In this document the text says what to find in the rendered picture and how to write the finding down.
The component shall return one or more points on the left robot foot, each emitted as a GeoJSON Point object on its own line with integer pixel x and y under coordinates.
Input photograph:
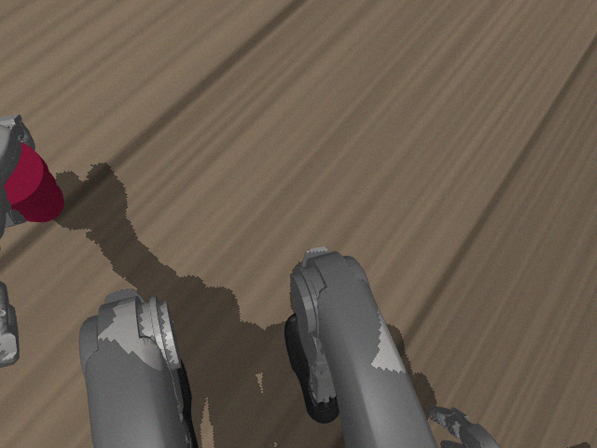
{"type": "Point", "coordinates": [187, 398]}

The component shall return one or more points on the left robot hand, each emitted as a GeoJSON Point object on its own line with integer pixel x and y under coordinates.
{"type": "Point", "coordinates": [12, 133]}

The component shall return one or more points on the left robot arm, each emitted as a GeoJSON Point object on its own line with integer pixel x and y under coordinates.
{"type": "Point", "coordinates": [9, 335]}

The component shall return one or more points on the right robot hand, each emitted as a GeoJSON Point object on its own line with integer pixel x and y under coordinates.
{"type": "Point", "coordinates": [471, 435]}

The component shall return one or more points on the right robot foot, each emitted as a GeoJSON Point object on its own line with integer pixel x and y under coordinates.
{"type": "Point", "coordinates": [320, 412]}

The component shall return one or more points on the cup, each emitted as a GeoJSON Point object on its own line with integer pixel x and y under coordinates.
{"type": "Point", "coordinates": [32, 189]}

